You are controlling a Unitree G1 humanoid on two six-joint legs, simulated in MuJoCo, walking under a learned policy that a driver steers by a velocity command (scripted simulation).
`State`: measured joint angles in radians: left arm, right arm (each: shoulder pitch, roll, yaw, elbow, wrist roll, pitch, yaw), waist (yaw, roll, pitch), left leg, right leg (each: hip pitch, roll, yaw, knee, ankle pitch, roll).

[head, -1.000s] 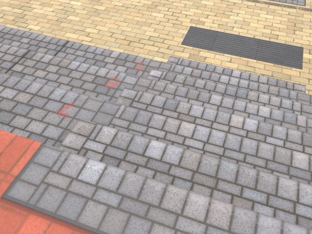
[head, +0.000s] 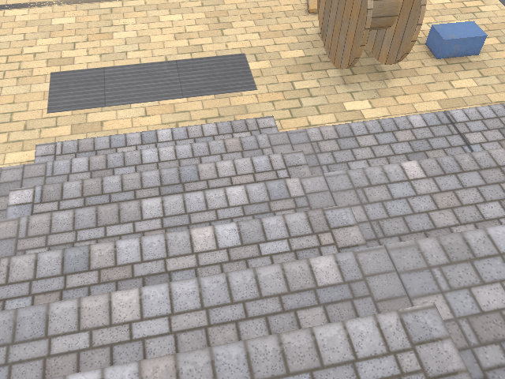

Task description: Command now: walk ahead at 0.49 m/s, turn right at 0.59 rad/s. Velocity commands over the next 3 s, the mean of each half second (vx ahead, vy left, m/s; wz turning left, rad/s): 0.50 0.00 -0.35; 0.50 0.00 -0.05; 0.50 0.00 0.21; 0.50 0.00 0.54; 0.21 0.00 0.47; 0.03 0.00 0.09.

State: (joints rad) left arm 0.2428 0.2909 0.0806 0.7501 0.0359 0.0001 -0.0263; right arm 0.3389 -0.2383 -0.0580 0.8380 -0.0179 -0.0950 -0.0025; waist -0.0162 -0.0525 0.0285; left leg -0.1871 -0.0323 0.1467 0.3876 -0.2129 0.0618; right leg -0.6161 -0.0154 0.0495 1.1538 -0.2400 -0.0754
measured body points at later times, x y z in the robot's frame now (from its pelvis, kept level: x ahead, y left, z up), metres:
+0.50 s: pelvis +0.23 -0.06 +0.00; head +0.24 -0.07 +0.45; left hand +0.31 +0.20 -0.13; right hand +0.25 -0.33 -0.13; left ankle +0.29 +0.09 -0.67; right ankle +0.20 -0.11 -0.74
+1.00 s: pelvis +0.49 -0.04 -0.17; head +0.50 -0.03 +0.28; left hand +0.53 +0.21 -0.32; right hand +0.48 -0.29 -0.31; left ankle +0.51 +0.03 -0.89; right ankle +0.40 -0.16 -0.68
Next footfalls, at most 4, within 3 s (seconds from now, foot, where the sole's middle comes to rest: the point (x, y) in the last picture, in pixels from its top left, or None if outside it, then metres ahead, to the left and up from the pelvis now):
0.28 right None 0.24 -0.12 -0.78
0.86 left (241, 375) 0.55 0.03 -0.93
1.44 right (331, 296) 0.88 -0.30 -1.07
2.08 left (237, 251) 1.17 0.04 -1.22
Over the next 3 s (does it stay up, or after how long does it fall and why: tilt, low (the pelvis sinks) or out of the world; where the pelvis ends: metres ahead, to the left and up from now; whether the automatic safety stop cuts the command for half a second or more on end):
stays up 1.16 -0.06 -0.44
